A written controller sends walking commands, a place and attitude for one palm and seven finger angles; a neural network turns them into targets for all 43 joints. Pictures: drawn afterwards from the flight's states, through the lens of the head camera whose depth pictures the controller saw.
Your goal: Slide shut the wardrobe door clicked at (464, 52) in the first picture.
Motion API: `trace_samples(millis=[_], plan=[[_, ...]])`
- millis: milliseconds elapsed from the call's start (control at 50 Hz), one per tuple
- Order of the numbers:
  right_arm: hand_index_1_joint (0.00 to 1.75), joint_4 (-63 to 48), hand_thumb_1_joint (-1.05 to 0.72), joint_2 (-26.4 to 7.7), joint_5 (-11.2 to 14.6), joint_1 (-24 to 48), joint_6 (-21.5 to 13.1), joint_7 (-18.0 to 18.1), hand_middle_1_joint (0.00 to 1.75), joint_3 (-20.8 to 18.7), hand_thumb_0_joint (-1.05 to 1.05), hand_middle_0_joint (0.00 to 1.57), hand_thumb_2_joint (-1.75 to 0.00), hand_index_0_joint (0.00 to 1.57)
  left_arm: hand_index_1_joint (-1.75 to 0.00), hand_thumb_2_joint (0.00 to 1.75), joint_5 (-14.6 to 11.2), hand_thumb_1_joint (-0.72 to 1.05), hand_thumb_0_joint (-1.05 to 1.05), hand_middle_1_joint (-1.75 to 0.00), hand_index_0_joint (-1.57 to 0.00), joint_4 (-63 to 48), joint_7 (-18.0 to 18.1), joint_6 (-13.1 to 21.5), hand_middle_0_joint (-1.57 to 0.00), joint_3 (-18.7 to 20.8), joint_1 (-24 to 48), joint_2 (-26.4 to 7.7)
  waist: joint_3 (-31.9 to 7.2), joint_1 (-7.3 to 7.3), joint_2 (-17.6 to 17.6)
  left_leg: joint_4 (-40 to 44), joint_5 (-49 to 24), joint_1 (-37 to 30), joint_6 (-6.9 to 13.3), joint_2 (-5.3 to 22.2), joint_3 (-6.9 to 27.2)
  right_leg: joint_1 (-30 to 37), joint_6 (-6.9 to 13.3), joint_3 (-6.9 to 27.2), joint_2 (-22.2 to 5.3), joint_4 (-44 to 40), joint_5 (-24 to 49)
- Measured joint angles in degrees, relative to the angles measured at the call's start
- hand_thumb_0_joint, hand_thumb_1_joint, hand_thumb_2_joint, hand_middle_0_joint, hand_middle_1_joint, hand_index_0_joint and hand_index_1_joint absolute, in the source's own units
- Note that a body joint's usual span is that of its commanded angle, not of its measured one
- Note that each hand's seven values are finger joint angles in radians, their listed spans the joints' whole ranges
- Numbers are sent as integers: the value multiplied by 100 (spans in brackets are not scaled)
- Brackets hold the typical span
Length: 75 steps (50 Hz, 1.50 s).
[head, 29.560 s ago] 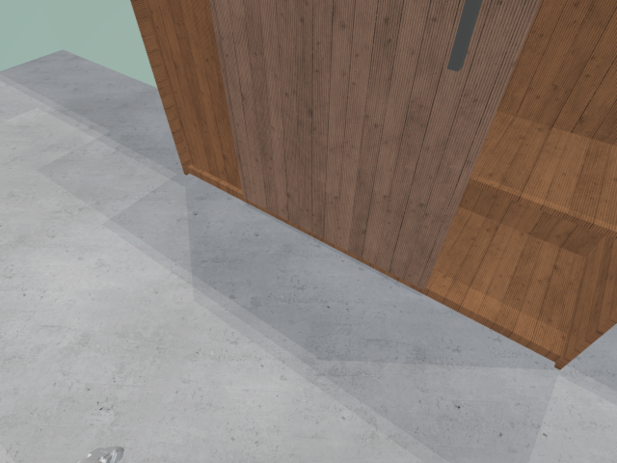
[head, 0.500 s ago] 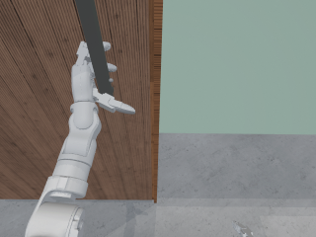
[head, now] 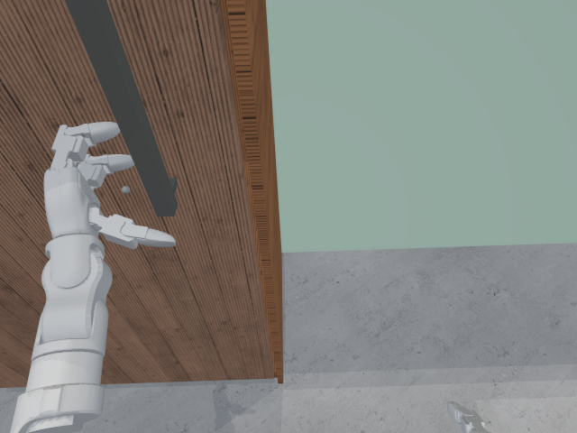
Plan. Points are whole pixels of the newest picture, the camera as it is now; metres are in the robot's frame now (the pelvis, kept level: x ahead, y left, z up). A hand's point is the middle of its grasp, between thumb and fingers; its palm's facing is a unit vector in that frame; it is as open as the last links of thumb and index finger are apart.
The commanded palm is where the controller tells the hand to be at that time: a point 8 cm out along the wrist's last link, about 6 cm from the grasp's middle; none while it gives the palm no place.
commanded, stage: slip the hand off the handle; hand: left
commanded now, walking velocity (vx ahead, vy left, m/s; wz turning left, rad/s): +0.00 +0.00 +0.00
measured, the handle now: (136, 105) +0.41 +0.21 +0.28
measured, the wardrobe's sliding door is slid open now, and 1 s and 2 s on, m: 0.01 0.01 0.01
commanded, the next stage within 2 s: draw the hand back to the body in 0.54 s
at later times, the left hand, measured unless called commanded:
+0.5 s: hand (97, 239) +0.27 +0.23 +0.19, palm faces +0.33 -0.94 -0.10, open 14.7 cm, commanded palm +0.22 +0.27 +0.19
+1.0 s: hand (75, 278) +0.22 +0.24 +0.18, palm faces +0.16 -0.99 -0.02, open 14.7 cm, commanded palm +0.19 +0.28 +0.18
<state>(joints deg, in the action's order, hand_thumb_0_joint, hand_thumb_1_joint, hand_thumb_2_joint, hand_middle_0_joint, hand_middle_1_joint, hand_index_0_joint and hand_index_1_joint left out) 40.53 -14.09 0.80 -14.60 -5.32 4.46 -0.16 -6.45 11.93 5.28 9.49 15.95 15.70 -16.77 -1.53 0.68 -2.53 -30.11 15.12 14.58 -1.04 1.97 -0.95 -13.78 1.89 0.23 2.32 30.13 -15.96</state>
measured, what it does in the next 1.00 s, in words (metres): stands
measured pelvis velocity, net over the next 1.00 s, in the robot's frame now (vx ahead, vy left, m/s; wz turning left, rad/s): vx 0.00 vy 0.01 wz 0.04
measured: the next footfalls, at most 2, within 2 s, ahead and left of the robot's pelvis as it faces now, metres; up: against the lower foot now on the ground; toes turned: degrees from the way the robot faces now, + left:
none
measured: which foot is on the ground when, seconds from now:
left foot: down 0.00-1.00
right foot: down 0.00-1.00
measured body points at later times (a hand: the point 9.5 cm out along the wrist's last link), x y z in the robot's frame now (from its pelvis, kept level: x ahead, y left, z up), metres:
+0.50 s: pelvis +0.00 +0.00 +0.00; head -0.02 -0.03 +0.45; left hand +0.25 +0.28 +0.20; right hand +0.19 -0.22 -0.09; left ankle +0.01 +0.13 -0.73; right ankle +0.00 -0.10 -0.73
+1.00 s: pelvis +0.00 +0.01 +0.00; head -0.05 -0.02 +0.45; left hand +0.21 +0.29 +0.19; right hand +0.22 -0.19 -0.05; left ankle +0.01 +0.13 -0.73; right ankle +0.00 -0.10 -0.73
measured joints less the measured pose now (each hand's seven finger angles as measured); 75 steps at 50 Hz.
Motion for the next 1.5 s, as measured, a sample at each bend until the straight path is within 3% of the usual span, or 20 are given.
trace_samples(millis=[80,180,480,680,720,840,880,920,1180,1240,1300,1400,1500], plan=[[30,76,-90,-65,34,-44,-133,-3,30,-34,2,20,-90,20,-115,20,-130,-56,-1,-117,-26,-447,-249,190,-31,-2,-445,38,10,91,-29,-84,47,-3,-25,-2,64,21,23,-64,-1,95,-76],[30,140,-90,-65,77,77,-262,58,30,2,2,20,-90,20,-115,20,-287,-56,-1,-116,-26,-670,-459,130,-27,-29,-638,52,30,161,-33,-147,54,1,-41,-16,148,42,43,-147,-13,167,-121],[30,-114,-90,88,56,372,-597,39,30,203,2,20,-90,20,-115,20,-438,-56,-1,-115,-26,-1457,-599,-108,-25,-20,-1343,150,21,269,-58,-185,69,-63,-32,-43,159,121,25,-158,-40,188,-132],[30,-80,-90,94,24,310,-743,41,30,245,2,20,-90,21,-115,20,-429,-56,-1,-115,-26,-2357,-565,-166,-25,-270,-2015,330,77,365,-59,-183,87,-151,25,-111,191,261,-35,-190,-107,123,-139],[30,-43,-90,89,80,322,-720,82,30,285,2,20,-90,21,-115,20,-574,-56,-1,-115,-26,-2403,-749,-504,-25,-278,-2015,302,89,379,-70,-136,70,-212,37,-121,196,330,-44,-194,-115,65,-117],[30,-113,-90,55,265,395,-635,272,30,422,2,20,-90,21,-115,20,-1091,-56,-1,-115,-26,-2476,-1496,-2215,-25,-131,-1981,-106,75,347,-141,113,-27,-518,69,-143,197,658,-73,-195,-135,-224,-2],[30,-173,-90,35,283,440,-667,285,30,443,2,20,-90,21,-115,20,-1260,-56,-1,-115,-26,-2543,-1624,-2530,-25,-39,-2009,-169,53,333,-163,155,-44,-582,75,-150,195,726,-82,-193,-142,-275,21],[30,-238,-90,20,289,484,-703,265,30,447,2,20,-90,21,-115,20,-1355,-55,-1,-115,-26,-2614,-1648,-2617,-25,51,-2064,-162,20,327,-171,170,-53,-608,78,-158,194,754,-90,-192,-150,-292,29],[30,-412,-90,14,280,546,-708,221,30,461,2,20,-90,21,-113,22,-1158,-52,-1,-113,-25,-2944,-1544,-2535,-25,-59,-2436,8,91,412,-111,145,-129,-626,69,-158,250,803,-78,-249,-147,-292,98],[30,-395,-90,83,78,547,-751,157,30,409,2,20,-90,21,-110,24,-580,-47,-1,-109,-25,-3066,-851,-1904,-25,-192,-2634,-55,227,340,-129,215,-189,-650,50,-130,251,836,-65,-248,-119,-394,180],[30,-373,-90,144,-34,467,-708,59,30,345,2,20,-90,21,-105,28,-205,-39,-1,-105,-25,-3104,-288,-1264,-25,-205,-2920,-10,335,296,-132,369,-290,-676,38,-107,212,835,-55,-207,-98,-529,287],[30,-162,-90,148,-105,265,-573,7,30,238,2,20,-90,21,-96,35,91,-23,-1,-96,-25,-2995,94,-626,-24,-231,-3275,19,455,299,-163,563,-386,-758,38,-71,157,908,-51,-152,-64,-748,418],[30,43,-90,94,-111,154,-465,45,30,125,2,20,-90,21,-86,44,228,-6,-1,-86,-24,-2768,234,-378,-24,-238,-3400,7,533,273,-192,684,-415,-865,44,-62,120,1008,-55,-114,-56,-885,470]])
